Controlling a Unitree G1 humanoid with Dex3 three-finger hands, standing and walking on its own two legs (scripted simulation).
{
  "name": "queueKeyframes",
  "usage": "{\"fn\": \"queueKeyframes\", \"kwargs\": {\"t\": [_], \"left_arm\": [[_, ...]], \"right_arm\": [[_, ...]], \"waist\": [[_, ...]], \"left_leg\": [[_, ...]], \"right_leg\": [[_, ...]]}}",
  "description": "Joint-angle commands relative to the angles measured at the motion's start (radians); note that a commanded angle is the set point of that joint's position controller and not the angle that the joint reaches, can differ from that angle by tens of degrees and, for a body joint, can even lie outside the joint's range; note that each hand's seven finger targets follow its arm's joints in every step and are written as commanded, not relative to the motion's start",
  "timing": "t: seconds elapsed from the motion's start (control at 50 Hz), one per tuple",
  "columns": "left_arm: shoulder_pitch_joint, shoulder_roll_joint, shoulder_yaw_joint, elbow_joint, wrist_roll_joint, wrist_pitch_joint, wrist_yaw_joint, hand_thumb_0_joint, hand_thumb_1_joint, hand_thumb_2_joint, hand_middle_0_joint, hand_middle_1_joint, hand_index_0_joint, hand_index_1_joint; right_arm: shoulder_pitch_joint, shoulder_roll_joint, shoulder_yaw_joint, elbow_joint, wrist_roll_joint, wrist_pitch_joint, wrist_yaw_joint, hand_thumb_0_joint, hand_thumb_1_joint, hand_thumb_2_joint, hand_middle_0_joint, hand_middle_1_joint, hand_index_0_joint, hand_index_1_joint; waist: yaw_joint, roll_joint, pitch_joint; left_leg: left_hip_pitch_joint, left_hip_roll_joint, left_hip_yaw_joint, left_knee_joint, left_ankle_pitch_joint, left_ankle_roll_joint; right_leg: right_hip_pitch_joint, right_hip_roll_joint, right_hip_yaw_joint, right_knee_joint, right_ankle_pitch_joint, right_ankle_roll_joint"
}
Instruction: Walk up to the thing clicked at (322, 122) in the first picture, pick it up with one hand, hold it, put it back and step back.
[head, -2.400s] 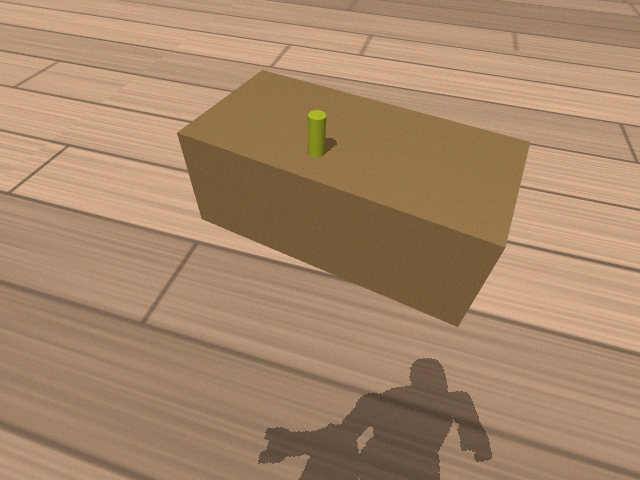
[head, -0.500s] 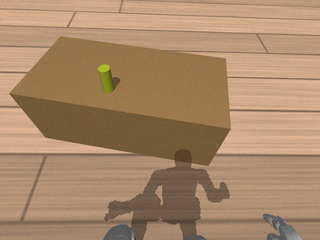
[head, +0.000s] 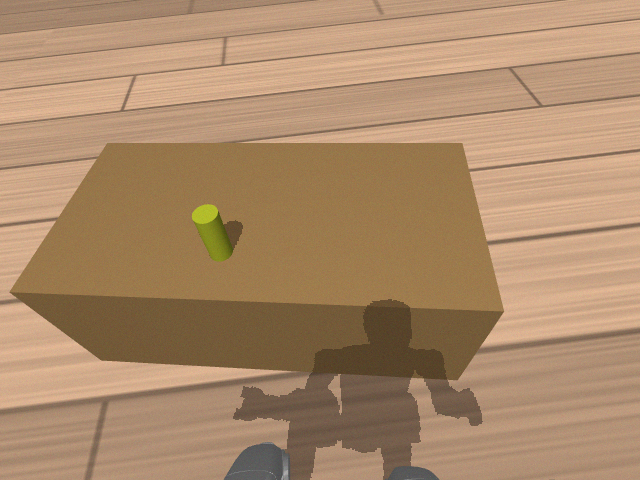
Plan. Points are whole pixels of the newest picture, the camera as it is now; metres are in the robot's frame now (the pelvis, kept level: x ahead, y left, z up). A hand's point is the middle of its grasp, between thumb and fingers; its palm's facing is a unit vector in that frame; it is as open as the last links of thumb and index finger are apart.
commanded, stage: walk up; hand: left
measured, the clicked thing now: (213, 234) +0.66 +0.26 -0.23
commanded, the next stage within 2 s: none
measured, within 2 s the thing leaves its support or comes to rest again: neither
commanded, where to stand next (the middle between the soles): +0.20 +0.09 m, yaw -5 degrees
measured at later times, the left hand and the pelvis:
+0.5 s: hand (72, 415) +0.24 +0.40 -0.14, palm faces -0.12 -0.92 -0.38, open 7.4 cm; pelvis +0.13 +0.13 +0.00, yaw -4 degrees
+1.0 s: hand (114, 370) +0.30 +0.35 -0.14, palm faces -0.15 -0.92 -0.37, open 7.4 cm; pelvis +0.14 +0.10 +0.00, yaw -7 degrees
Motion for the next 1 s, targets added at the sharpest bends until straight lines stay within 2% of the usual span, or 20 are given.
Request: {"fn": "queueKeyframes", "kwargs": {"t": [0.0, 0.08, 0.14, 0.16, 0.18, 0.2, 0.3, 0.44, 0.52, 0.56, 0.6, 0.62, 0.64, 0.7, 0.74, 0.78, 0.84, 0.88, 0.92, 0.98], "left_arm": [[0.047, 0.341, 0.116, -0.057, 0.008, -0.027, 0.020, 0.000, 0.900, 0.900, -0.200, -0.300, -0.200, -0.300], [0.033, 0.371, 0.118, -0.051, 0.017, -0.025, 0.020, 0.000, 0.900, 0.900, -0.200, -0.300, -0.200, -0.300], [-0.020, 0.301, 0.087, -0.055, 0.029, -0.005, 0.022, 0.000, 0.900, 0.900, -0.200, -0.300, -0.200, -0.300], [0.037, 0.202, 0.053, -0.050, 0.021, 0.001, 0.022, 0.000, 0.900, 0.900, -0.200, -0.300, -0.200, -0.300], [0.021, 0.180, 0.040, -0.070, -0.002, 0.001, 0.033, 0.000, 0.900, 0.900, -0.200, -0.300, -0.200, -0.300], [0.008, 0.261, 0.050, -0.041, 0.008, 0.001, 0.047, 0.000, 0.900, 0.900, -0.200, -0.300, -0.200, -0.300], [0.080, 0.226, 0.060, 0.059, -0.005, 0.015, 0.005, 0.000, 0.900, 0.900, -0.200, -0.300, -0.200, -0.300], [-0.044, 0.154, 0.051, 0.026, -0.002, 0.075, -0.008, 0.000, 0.900, 0.900, -0.200, -0.300, -0.200, -0.300], [-0.116, 0.154, 0.050, 0.008, 0.002, 0.091, -0.016, 0.000, 0.900, 0.900, -0.200, -0.300, -0.200, -0.300], [-0.108, 0.189, 0.061, 0.017, 0.012, 0.085, -0.015, 0.000, 0.900, 0.900, -0.200, -0.300, -0.200, -0.300], [-0.107, 0.272, 0.083, 0.020, 0.006, 0.077, -0.011, 0.000, 0.900, 0.900, -0.200, -0.300, -0.200, -0.300], [-0.143, 0.246, 0.071, 0.014, -0.008, 0.082, -0.012, 0.000, 0.900, 0.900, -0.200, -0.300, -0.200, -0.300], [-0.168, 0.221, 0.056, 0.013, -0.002, 0.085, -0.012, 0.000, 0.900, 0.900, -0.200, -0.300, -0.200, -0.300], [-0.270, 0.220, 0.050, 0.001, 0.015, 0.106, -0.012, 0.000, 0.900, 0.900, -0.200, -0.300, -0.200, -0.300], [-0.275, 0.159, 0.042, 0.004, 0.011, 0.119, -0.022, 0.000, 0.900, 0.900, -0.200, -0.300, -0.200, -0.300], [-0.265, 0.196, 0.061, 0.017, 0.018, 0.131, -0.019, 0.000, 0.900, 0.900, -0.200, -0.300, -0.200, -0.300], [-0.280, 0.154, 0.061, 0.027, 0.009, 0.116, -0.030, 0.000, 0.900, 0.900, -0.200, -0.300, -0.200, -0.300], [-0.229, 0.142, 0.060, 0.069, 0.009, 0.103, -0.034, 0.000, 0.900, 0.900, -0.200, -0.300, -0.200, -0.300], [-0.205, 0.189, 0.068, 0.100, 0.016, 0.086, -0.028, 0.000, 0.900, 0.900, -0.200, -0.300, -0.200, -0.300], [-0.288, 0.219, 0.052, 0.094, 0.007, 0.079, -0.023, 0.000, 0.900, 0.900, -0.200, -0.300, -0.200, -0.300]], "right_arm": [[0.011, -0.184, -0.081, -0.081, -0.006, -0.024, 0.000, 0.000, -0.900, -0.900, 0.200, 0.300, 0.200, 0.300], [-0.020, -0.182, -0.093, -0.089, -0.005, -0.038, 0.011, 0.000, -0.900, -0.900, 0.200, 0.300, 0.200, 0.300], [0.179, -0.207, -0.117, -0.014, -0.008, -0.053, -0.004, 0.000, -0.900, -0.900, 0.200, 0.300, 0.200, 0.300], [0.261, -0.270, -0.135, 0.002, -0.017, -0.062, -0.017, 0.000, -0.900, -0.900, 0.200, 0.300, 0.200, 0.300], [0.209, -0.360, -0.143, -0.038, -0.002, -0.069, -0.022, 0.000, -0.900, -0.900, 0.200, 0.300, 0.200, 0.300], [0.127, -0.390, -0.148, -0.055, 0.019, -0.068, -0.024, 0.000, -0.900, -0.900, 0.200, 0.300, 0.200, 0.300], [0.027, -0.239, -0.074, -0.039, 0.032, -0.099, -0.064, 0.000, -0.900, -0.900, 0.200, 0.300, 0.200, 0.300], [0.023, -0.208, -0.039, -0.025, 0.036, -0.112, -0.104, 0.000, -0.900, -0.900, 0.200, 0.300, 0.200, 0.300], [0.013, -0.218, -0.041, -0.015, 0.043, -0.095, -0.119, 0.000, -0.900, -0.900, 0.200, 0.300, 0.200, 0.300], [0.014, -0.207, -0.032, -0.007, 0.051, -0.091, -0.123, 0.000, -0.900, -0.900, 0.200, 0.300, 0.200, 0.300], [0.027, -0.148, -0.012, -0.002, 0.060, -0.097, -0.131, 0.000, -0.900, -0.900, 0.200, 0.300, 0.200, 0.300], [0.011, -0.149, -0.016, 0.022, 0.056, -0.087, -0.139, 0.000, -0.900, -0.900, 0.200, 0.300, 0.200, 0.300], [-0.010, -0.144, -0.016, 0.037, 0.050, -0.085, -0.137, 0.000, -0.900, -0.900, 0.200, 0.300, 0.200, 0.300], [0.062, -0.157, -0.020, 0.113, 0.045, -0.090, -0.130, 0.000, -0.900, -0.900, 0.200, 0.300, 0.200, 0.300], [0.021, -0.256, -0.042, 0.110, 0.020, -0.107, -0.138, 0.000, -0.900, -0.900, 0.200, 0.300, 0.200, 0.300], [-0.067, -0.281, -0.049, 0.090, 0.022, -0.118, -0.135, 0.000, -0.900, -0.900, 0.200, 0.300, 0.200, 0.300], [-0.065, -0.246, -0.031, 0.104, 0.022, -0.127, -0.146, 0.000, -0.900, -0.900, 0.200, 0.300, 0.200, 0.300], [-0.119, -0.229, -0.024, 0.101, 0.025, -0.116, -0.136, 0.000, -0.900, -0.900, 0.200, 0.300, 0.200, 0.300], [-0.124, -0.178, -0.005, 0.096, 0.036, -0.101, -0.125, 0.000, -0.900, -0.900, 0.200, 0.300, 0.200, 0.300], [-0.124, -0.139, 0.006, 0.134, 0.036, -0.087, -0.119, 0.000, -0.900, -0.900, 0.200, 0.300, 0.200, 0.300]], "waist": [[0.013, -0.256, -0.039], [0.000, -0.273, -0.060], [-0.134, -0.114, -0.133], [-0.165, 0.148, -0.144], [-0.139, 0.305, -0.098], [-0.100, 0.177, -0.061], [0.000, 0.058, -0.024], [0.007, 0.013, -0.082], [-0.008, 0.023, -0.126], [0.018, -0.053, -0.173], [0.032, -0.232, -0.279], [0.022, -0.225, -0.262], [0.009, -0.218, -0.235], [-0.046, -0.280, -0.135], [-0.035, -0.055, -0.094], [-0.012, -0.016, -0.046], [-0.006, 0.003, -0.096], [0.020, 0.034, -0.150], [0.024, -0.061, -0.217], [-0.014, -0.186, -0.182]], "left_leg": [[-0.053, 0.050, 0.011, -0.117, 0.054, -0.014], [0.066, 0.033, 0.055, -0.268, 0.061, -0.004], [0.433, -0.055, 0.114, -0.420, 0.039, 0.019], [0.500, 0.055, -0.105, -0.617, -0.150, 0.053], [0.470, 0.319, -0.604, -0.848, -0.237, 0.157], [0.352, 0.381, -0.679, -0.867, -0.259, 0.252], [0.255, 0.205, -0.166, -0.699, 0.377, 0.193], [0.276, 0.207, -0.019, -0.573, 0.920, 0.130], [0.337, 0.204, -0.042, -0.507, 0.850, 0.124], [0.283, 0.164, -0.011, -0.398, 0.781, 0.073], [0.130, 0.000, 0.059, -0.164, 0.422, -0.034], [0.173, -0.042, 0.048, -0.212, -0.058, -0.023], [0.215, -0.050, 0.035, -0.243, -0.209, -0.001], [0.294, -0.049, 0.043, -0.480, 0.096, 0.022], [0.282, 0.204, -0.308, -0.691, 0.137, 0.130], [0.233, 0.361, -0.385, -0.699, 0.400, 0.272], [0.380, 0.239, -0.190, -0.576, 0.756, 0.184], [0.351, 0.150, -0.075, -0.498, 0.711, 0.116], [0.206, 0.066, 0.019, -0.423, 0.510, 0.036], [0.279, -0.041, 0.032, -0.435, 0.033, -0.001]], "right_leg": [[-0.007, -0.230, 0.280, -0.287, -0.070, -0.221], [-0.069, -0.209, 0.243, -0.223, -0.103, -0.198], [-0.261, -0.146, 0.136, 0.082, -0.042, -0.126], [-0.357, -0.031, 0.045, 0.426, -0.041, -0.074], [-0.559, 0.093, 0.032, 0.572, -0.289, -0.034], [-0.513, 0.006, 0.139, 0.642, -0.272, -0.048], [-0.298, -0.050, 0.104, 0.466, -0.068, -0.015], [-0.101, -0.018, 0.041, 0.194, 0.041, -0.035], [-0.042, 0.000, 0.030, 0.054, 0.013, -0.054], [0.107, -0.025, 0.083, -0.086, 0.252, -0.089], [0.261, -0.250, 0.392, -0.077, 0.578, -0.275], [0.160, -0.315, 0.422, -0.081, 0.582, -0.322], [0.073, -0.294, 0.382, -0.115, 0.499, -0.291], [-0.066, -0.164, 0.268, -0.087, 0.306, -0.164], [-0.181, -0.020, 0.129, 0.120, 0.134, -0.038], [-0.160, -0.029, 0.126, 0.275, -0.240, -0.017], [-0.168, -0.045, 0.107, 0.162, -0.163, -0.032], [-0.001, -0.015, 0.049, -0.036, 0.008, -0.036], [0.226, -0.076, 0.140, -0.096, 0.367, -0.073], [0.040, -0.246, 0.349, -0.192, 0.256, -0.186]]}}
